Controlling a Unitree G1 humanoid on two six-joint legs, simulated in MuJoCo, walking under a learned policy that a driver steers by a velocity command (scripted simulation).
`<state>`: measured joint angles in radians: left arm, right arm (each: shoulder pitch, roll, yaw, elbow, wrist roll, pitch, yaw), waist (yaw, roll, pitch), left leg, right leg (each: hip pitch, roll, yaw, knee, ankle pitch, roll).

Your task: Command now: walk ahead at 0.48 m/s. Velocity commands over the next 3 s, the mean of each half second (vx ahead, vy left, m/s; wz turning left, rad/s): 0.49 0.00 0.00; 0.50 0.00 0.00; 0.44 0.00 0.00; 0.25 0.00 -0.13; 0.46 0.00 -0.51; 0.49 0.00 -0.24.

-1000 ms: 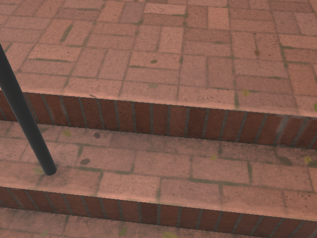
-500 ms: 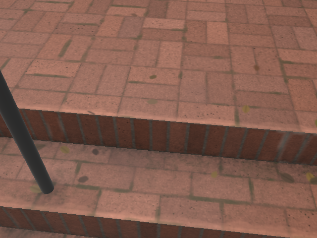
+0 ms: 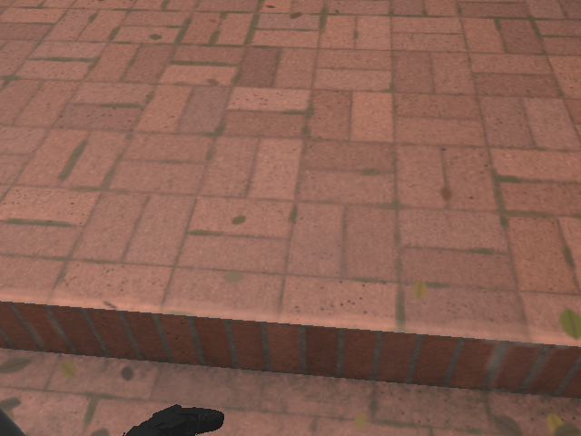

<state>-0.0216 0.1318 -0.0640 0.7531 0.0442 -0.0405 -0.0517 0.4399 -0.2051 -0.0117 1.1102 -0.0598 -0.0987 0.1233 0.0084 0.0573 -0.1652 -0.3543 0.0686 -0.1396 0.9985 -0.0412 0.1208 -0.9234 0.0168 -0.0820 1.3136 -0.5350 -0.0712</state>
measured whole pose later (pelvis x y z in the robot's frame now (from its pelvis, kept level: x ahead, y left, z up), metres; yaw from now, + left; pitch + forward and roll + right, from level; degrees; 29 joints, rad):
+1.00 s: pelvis +0.54 -0.06 +0.32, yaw +0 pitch +9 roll -3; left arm -0.17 0.12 -0.08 0.74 0.04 -0.02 -0.09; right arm 0.49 -0.14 0.03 1.09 -0.06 -0.13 0.11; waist -0.07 0.08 -0.15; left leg -0.06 0.10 0.06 0.28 -0.18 0.06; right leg -1.03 0.00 -0.14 1.35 -0.50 -0.12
